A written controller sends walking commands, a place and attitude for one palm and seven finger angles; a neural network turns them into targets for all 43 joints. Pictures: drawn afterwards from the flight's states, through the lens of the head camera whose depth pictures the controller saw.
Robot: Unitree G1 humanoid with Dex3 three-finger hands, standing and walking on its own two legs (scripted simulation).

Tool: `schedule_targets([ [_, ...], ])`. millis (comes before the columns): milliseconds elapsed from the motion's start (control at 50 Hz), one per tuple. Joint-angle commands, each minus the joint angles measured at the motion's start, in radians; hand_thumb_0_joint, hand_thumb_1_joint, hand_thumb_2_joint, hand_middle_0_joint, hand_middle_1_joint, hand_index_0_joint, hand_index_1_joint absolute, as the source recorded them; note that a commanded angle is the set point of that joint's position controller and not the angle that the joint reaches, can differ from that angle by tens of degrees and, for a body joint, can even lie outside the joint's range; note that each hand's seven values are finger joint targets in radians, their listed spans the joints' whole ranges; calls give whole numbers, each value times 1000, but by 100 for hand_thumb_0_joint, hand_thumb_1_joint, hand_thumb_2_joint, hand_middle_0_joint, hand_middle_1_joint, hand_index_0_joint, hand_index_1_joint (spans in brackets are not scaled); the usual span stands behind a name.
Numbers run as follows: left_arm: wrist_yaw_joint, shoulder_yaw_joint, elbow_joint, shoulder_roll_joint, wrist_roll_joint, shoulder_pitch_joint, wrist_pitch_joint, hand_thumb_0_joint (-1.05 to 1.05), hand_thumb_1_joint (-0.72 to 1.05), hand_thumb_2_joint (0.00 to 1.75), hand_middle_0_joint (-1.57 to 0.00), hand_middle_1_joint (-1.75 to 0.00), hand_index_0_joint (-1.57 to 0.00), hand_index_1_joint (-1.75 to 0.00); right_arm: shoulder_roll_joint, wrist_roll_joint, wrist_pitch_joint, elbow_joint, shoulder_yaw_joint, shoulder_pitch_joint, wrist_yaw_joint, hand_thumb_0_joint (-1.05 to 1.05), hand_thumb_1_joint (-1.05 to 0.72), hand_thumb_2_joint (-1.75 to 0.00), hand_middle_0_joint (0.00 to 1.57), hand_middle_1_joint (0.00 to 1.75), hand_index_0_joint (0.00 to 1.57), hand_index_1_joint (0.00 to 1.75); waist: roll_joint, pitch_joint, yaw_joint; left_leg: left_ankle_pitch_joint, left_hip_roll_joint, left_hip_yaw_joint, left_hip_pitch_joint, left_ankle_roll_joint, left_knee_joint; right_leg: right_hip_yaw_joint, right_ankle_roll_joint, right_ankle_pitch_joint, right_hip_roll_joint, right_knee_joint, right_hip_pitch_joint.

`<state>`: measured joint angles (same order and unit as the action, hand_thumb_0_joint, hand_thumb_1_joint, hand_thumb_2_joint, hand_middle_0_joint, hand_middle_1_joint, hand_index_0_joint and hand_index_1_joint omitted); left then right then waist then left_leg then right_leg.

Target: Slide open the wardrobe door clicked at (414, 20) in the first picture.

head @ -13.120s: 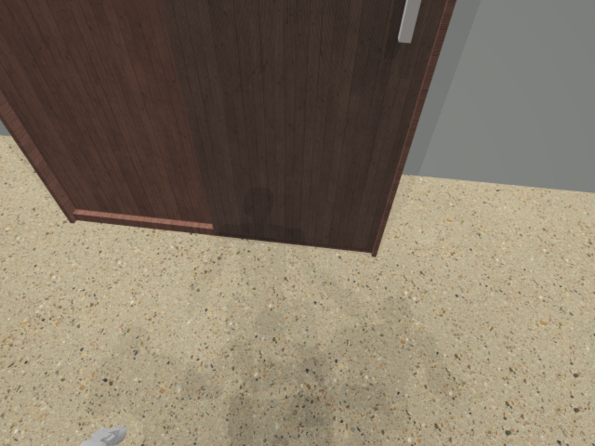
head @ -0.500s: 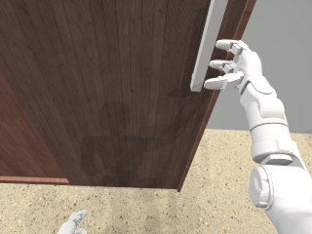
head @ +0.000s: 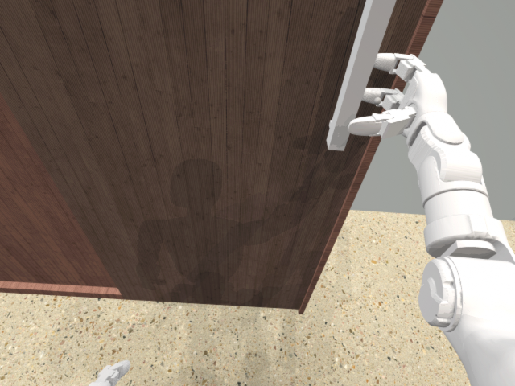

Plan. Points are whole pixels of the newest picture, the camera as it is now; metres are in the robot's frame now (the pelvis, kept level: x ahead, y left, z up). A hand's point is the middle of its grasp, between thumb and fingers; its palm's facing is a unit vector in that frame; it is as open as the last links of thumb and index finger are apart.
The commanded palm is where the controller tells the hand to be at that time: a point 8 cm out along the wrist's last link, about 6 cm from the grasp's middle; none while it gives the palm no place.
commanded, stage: feel for the door with the fingertips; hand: right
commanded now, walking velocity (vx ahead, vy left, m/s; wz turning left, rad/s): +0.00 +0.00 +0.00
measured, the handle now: (352, 73) +0.52 -0.08 +0.26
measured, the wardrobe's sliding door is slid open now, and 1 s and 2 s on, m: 0.00 0.00 0.00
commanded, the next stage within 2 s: slide the fingers in behind the handle in 0.18 s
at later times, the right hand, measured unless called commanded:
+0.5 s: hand (378, 98) +0.47 -0.11 +0.25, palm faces -0.05 +1.00 +0.02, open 13.9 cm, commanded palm +0.44 -0.16 +0.24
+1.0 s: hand (371, 106) +0.45 -0.10 +0.25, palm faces -0.04 +1.00 +0.00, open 14.0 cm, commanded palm +0.43 -0.15 +0.24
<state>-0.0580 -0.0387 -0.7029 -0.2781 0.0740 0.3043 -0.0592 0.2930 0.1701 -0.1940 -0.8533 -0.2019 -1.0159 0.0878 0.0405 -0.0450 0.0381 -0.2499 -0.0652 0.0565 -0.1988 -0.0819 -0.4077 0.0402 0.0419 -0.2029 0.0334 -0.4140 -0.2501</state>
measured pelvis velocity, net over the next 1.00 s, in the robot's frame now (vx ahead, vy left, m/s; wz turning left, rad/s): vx -0.01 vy -0.01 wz -0.01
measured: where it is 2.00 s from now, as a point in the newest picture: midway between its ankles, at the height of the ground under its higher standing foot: outside the picture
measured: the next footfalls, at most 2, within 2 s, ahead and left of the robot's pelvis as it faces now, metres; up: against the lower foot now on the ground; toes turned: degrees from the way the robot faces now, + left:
none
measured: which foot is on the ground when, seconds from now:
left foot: down 0.00-1.00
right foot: down 0.00-1.00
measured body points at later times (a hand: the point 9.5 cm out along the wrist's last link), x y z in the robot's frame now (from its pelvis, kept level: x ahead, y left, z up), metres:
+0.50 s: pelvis +0.00 -0.01 +0.00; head +0.00 +0.01 +0.45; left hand +0.08 +0.25 -0.12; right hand +0.47 -0.17 +0.25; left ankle -0.02 +0.06 -0.74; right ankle +0.01 -0.10 -0.74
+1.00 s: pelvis -0.01 -0.01 +0.00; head -0.02 +0.01 +0.45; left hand +0.13 +0.22 -0.11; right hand +0.44 -0.15 +0.25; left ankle -0.02 +0.06 -0.74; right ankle +0.01 -0.10 -0.74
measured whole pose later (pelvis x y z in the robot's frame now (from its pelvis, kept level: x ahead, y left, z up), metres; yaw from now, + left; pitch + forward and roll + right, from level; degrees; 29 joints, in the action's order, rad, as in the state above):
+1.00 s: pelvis -0.01 -0.01 +0.00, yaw -1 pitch +1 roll +0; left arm -0.05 -0.06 -0.69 -0.24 0.07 0.24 -0.05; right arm 0.21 0.17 -0.24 -0.81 -0.15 -1.01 0.01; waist 0.04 -0.05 0.02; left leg -0.25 -0.05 0.06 -0.19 -0.07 -0.41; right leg 0.04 0.06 -0.19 0.05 -0.41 -0.24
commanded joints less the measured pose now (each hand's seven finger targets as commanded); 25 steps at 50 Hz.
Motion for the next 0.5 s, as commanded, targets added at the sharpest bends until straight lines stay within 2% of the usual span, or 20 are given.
schedule_targets([
  [0,-7,35,111,-118,-5,-27,-41,0,90,90,-20,-30,-20,-30,219,5,75,160,-56,-579,6,0,50,-30,30,120,30,120,-128,-302,15,413,71,-94,63,71,36,-62,39,206,-12,-5,135],
  [20,-5,35,112,-119,-5,-24,-40,0,90,90,-20,-30,-20,-30,228,-2,73,143,-66,-568,2,0,50,-30,30,120,30,120,-116,-298,8,410,72,-97,59,71,35,-58,38,199,-11,-6,129],
  [80,-2,37,119,-117,-5,-20,-38,0,90,90,-20,-30,-20,-30,214,-16,96,169,-40,-610,-5,0,50,-30,30,120,30,120,-72,-330,14,418,72,-95,61,66,27,-57,37,222,-12,-12,150],
  [100,-2,37,120,-116,-6,-15,-40,0,90,90,-20,-30,-20,-30,227,-18,101,169,-54,-616,-7,0,50,-30,30,120,30,120,-58,-342,12,421,71,-98,59,64,28,-57,37,228,-12,-16,160],
  [140,-1,37,119,-118,-6,-8,-41,0,90,90,-20,-30,-20,-30,217,-13,107,154,-47,-624,0,0,50,-30,30,120,30,120,-88,-338,20,426,68,-95,63,65,26,-58,36,227,-13,-14,153],
  [160,-1,41,123,-120,-10,-1,-40,0,90,90,-20,-30,-20,-30,231,-10,115,143,-64,-606,0,0,50,-30,30,120,30,120,-112,-340,15,432,69,-93,75,67,26,-56,39,233,-14,-16,146],
  [180,-1,40,121,-123,-9,0,-41,0,90,90,-20,-30,-20,-30,261,-13,120,148,-87,-613,0,0,50,-30,30,120,30,120,-104,-347,11,445,70,-97,79,67,22,-56,39,235,-14,-15,144],
  [240,0,37,123,-116,-6,-3,-46,0,90,90,-20,-30,-20,-30,210,-15,123,152,-43,-625,7,0,50,-30,30,120,30,120,-74,-329,19,411,65,-92,47,62,26,-56,36,222,-14,-15,157],
  [260,0,41,121,-120,-7,6,-43,0,90,90,-20,-30,-20,-30,223,-18,126,142,-51,-611,3,0,50,-30,30,120,30,120,-80,-330,16,401,67,-88,52,61,27,-57,36,229,-17,-17,159],
  [300,0,38,117,-118,-5,2,-47,0,90,90,-20,-30,-20,-30,195,-17,121,141,-29,-641,4,0,50,-30,30,120,30,120,-60,-323,26,394,64,-91,24,61,28,-61,36,220,-17,-18,168],
  [320,0,41,113,-119,-8,9,-49,0,90,90,-20,-30,-20,-30,224,-17,119,134,-60,-629,0,0,50,-30,30,120,30,120,-70,-331,20,393,63,-90,29,60,28,-64,35,224,-17,-20,168],
  [340,1,39,118,-119,-8,5,-50,0,90,90,-20,-30,-20,-30,224,-12,117,144,-62,-604,3,0,50,-30,30,120,30,120,-68,-348,11,408,65,-95,48,61,25,-61,35,230,-17,-18,164],
  [360,2,43,124,-123,-10,9,-47,0,90,90,-20,-30,-20,-30,244,-11,123,161,-81,-576,4,0,50,-30,30,120,30,120,-105,-367,2,428,66,-87,80,61,21,-61,36,255,-18,-15,163],
  [380,3,42,135,-120,-7,-9,-50,0,90,90,-20,-30,-20,-30,232,-9,128,206,-73,-570,7,0,50,-30,30,120,30,120,-83,-387,-4,443,65,-90,84,58,15,-60,36,270,-17,-14,179],
  [420,8,41,143,-114,-5,-21,-52,0,90,90,-20,-30,-20,-30,174,-4,121,244,-35,-544,12,0,50,-30,30,120,30,120,-70,-371,-4,438,59,-82,62,54,15,-61,33,286,-21,-17,203],
  [480,5,39,137,-120,-2,-26,-43,0,90,90,-20,-30,-20,-30,182,2,83,200,-46,-486,9,0,50,-30,30,120,30,120,-123,-290,-3,399,58,-78,42,60,31,-59,37,240,-22,-7,161],
])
